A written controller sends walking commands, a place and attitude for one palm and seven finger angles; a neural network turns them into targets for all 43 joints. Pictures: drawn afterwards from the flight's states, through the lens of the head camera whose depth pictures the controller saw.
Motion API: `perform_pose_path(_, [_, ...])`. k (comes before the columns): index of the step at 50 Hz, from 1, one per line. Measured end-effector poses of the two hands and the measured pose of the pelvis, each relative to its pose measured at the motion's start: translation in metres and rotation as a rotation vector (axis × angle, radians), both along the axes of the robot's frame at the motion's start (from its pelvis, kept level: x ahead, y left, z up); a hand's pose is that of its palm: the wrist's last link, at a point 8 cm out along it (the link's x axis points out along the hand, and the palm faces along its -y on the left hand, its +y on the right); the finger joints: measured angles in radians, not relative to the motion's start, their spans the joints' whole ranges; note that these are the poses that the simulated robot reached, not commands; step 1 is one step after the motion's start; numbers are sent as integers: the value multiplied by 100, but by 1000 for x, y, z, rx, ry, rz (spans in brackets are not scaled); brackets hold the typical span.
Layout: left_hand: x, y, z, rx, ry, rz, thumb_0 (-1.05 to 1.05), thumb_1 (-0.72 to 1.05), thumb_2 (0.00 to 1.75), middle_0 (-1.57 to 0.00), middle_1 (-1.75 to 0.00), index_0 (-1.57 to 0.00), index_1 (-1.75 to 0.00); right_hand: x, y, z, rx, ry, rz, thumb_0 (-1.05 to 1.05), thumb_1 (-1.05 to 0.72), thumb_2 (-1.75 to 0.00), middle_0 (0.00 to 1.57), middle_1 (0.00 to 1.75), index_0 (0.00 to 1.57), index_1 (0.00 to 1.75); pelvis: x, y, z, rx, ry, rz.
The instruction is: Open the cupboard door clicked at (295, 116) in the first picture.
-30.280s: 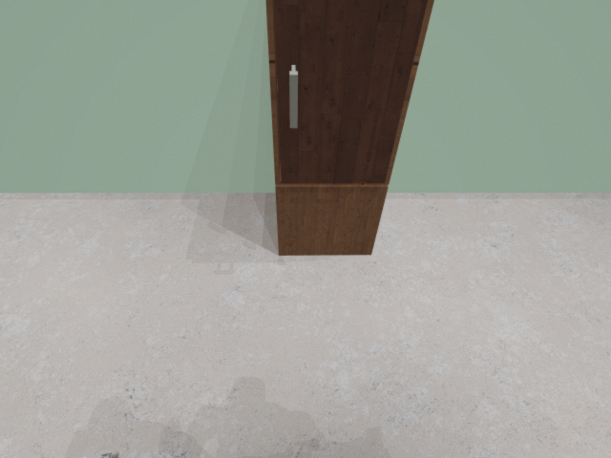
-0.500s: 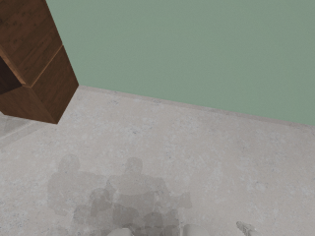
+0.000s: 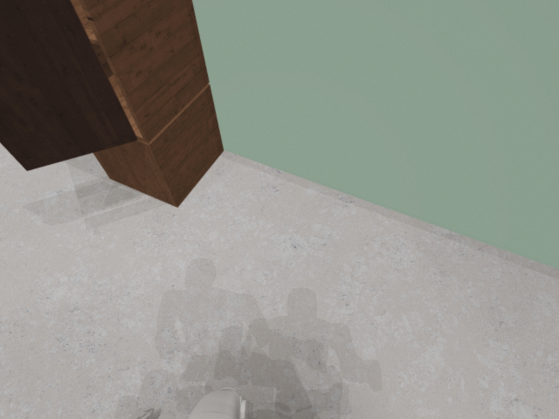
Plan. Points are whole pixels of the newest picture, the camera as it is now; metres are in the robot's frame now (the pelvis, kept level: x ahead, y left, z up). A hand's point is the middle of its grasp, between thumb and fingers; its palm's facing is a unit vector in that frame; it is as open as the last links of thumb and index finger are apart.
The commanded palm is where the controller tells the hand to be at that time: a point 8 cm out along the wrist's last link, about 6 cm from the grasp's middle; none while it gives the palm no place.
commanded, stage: turn to face it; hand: left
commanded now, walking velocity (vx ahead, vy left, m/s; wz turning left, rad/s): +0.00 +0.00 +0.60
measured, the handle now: out of the picture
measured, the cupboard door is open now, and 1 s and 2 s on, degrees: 49 49 49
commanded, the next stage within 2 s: take the last steps up to it in 0.68 s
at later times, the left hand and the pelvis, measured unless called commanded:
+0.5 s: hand out of the picture +0.06 +0.23 -0.16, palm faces +0.25 -0.94 -0.25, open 7.4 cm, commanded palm none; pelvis +0.02 +0.01 +0.00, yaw +14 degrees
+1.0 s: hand out of the picture -0.05 +0.17 -0.18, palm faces +0.48 -0.85 -0.20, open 7.3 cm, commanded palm none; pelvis +0.03 +0.00 +0.00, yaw +25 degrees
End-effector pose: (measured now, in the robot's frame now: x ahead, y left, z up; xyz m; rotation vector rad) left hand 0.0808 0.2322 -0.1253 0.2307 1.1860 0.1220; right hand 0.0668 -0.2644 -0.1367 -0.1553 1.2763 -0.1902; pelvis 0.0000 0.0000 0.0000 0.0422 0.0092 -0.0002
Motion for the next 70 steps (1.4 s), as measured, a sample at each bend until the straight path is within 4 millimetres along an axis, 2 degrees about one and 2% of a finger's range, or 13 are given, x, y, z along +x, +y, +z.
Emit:
perform_pose_path(8, [-64, 40, -35, -23, 100, 179, 0, 91, 90, -20, -30, -21, -30, 83, 35, 5, -49, -116, 201, 1, -91, -89, 19, 30, 19, 30, 9, 19, -19, -29, 3, 114])
perform_pose_path(11, [-76, 56, -39, -6, 142, 226, 1, 91, 90, -20, -30, -20, -30, 99, 49, 11, -63, -157, 248, 1, -91, -89, 20, 30, 19, 30, 9, 24, -20, -33, -2, 137])
perform_pose_path(15, [-71, 66, -27, 1, 116, 263, 1, 91, 90, -20, -30, -20, -30, 101, 59, 19, -69, -144, 286, 1, -91, -89, 20, 30, 20, 30, 10, 25, -9, -51, 4, 171])
perform_pose_path(20, [-56, 64, -13, 4, 49, 282, 1, 91, 90, -20, -30, -20, -30, 95, 63, 20, -45, -101, 308, 1, -90, -89, 20, 30, 20, 30, 15, 20, -1, -63, 9, 207])
perform_pose_path(28, [-30, 29, -4, 16, -21, 292, 1, 91, 90, -20, -30, -20, -30, 82, 39, -4, 9, -20, 299, 1, -90, -89, 20, 30, 20, 30, 26, -8, -6, -43, 10, 266])
perform_pose_path(32, [-35, 4, -3, 28, -35, 307, 1, 91, 90, -20, -30, -20, -30, 83, 23, -18, 26, 20, 297, 1, -90, -89, 20, 30, 20, 30, 30, -21, -10, -26, -2, 298])
perform_pose_path(37, [-58, -22, 0, -3, 11, 363, 0, 91, 90, -20, -30, -20, -30, 92, 15, -11, 22, 46, 319, 1, -91, -89, 20, 30, 20, 30, 34, -28, -1, -10, -17, 337])
perform_pose_path(43, [-97, -28, -5, -22, 65, 454, 0, 93, 90, -20, -30, -20, -30, 110, 26, -3, 6, 46, 394, 1, -91, -89, 19, 30, 19, 30, 36, -27, 2, -8, -21, 387])
perform_pose_path(47, [-132, -27, -14, -55, 109, 524, 0, 92, 90, -20, -30, -20, -30, 130, 51, 3, -2, 18, 471, 1, -91, -89, 19, 30, 19, 30, 35, -16, 0, -17, -22, 420])
perform_pose_path(52, [-180, -18, -31, -106, 200, 609, 0, 91, 90, -20, -30, -20, -30, 160, 98, 11, -12, -74, 563, 1, -91, -89, 19, 30, 19, 30, 35, 11, -8, -32, -20, 454])
perform_pose_path(55, [-195, -4, -39, -127, 266, 625, 1, 91, 90, -20, -30, -20, -30, 167, 120, 13, -21, -132, 583, 1, -91, -89, 20, 30, 19, 30, 35, 29, -12, -36, -25, 457])
perform_pose_path(60, [-166, 32, -28, -123, 220, 606, 1, 91, 90, -20, -30, -20, -30, 143, 137, 16, -25, -74, 564, 0, -91, -89, 20, 30, 20, 30, 44, 54, 0, -48, -21, 469])
perform_pose_path(70, [-47, 99, -16, -83, 39, 531, 1, 91, 90, -20, -30, -20, -30, 74, 143, 6, -18, 200, 450, 1, -91, -89, 20, 30, 20, 30, 87, 94, 3, -43, -14, 479])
